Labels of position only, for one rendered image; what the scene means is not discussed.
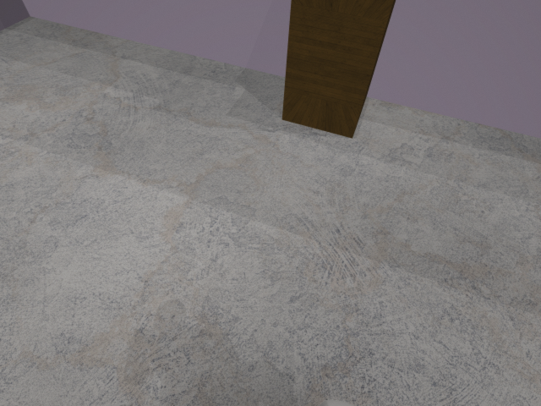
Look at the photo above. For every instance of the cabinet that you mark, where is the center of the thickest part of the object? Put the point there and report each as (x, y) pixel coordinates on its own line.
(333, 48)

